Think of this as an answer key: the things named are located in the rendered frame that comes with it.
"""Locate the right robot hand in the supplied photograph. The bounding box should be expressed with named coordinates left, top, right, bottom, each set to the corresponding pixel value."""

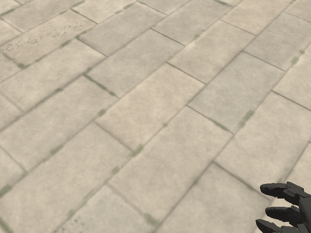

left=256, top=182, right=311, bottom=233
